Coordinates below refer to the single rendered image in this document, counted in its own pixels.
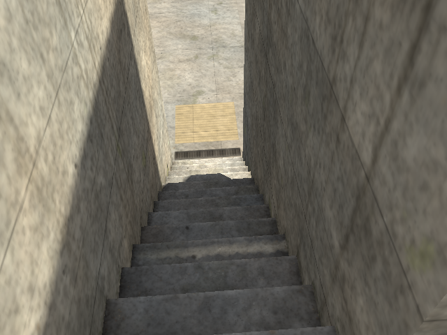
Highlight stairs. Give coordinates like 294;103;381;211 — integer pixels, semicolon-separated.
102;157;337;335

